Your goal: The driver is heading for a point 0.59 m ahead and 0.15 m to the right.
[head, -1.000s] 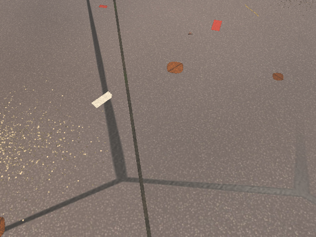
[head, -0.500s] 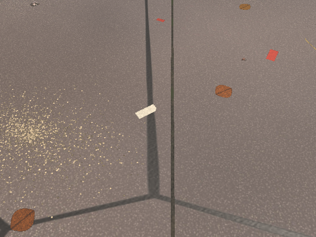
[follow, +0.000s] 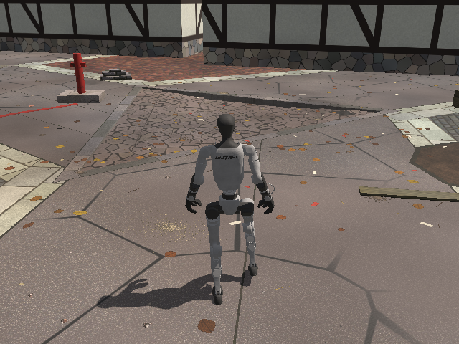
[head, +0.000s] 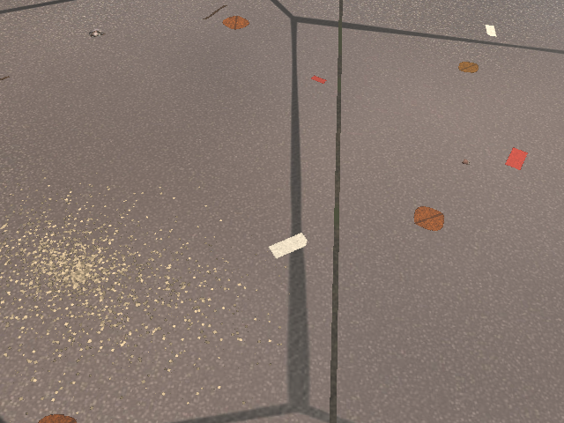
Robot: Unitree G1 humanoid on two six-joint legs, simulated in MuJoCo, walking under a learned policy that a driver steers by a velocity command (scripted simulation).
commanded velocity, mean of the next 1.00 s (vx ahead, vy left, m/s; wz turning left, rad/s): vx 0.39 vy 0.00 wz -0.40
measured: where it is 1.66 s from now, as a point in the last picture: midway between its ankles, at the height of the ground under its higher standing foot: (320, 412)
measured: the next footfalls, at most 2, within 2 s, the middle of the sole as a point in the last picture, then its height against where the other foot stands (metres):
right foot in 0.24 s outside the picture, level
left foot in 0.70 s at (278, 381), level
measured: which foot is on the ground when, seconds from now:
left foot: down 0.00-0.26, up 0.28-0.68, down 0.70-1.00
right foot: up 0.00-0.22, down 0.24-0.70, up 0.72-1.00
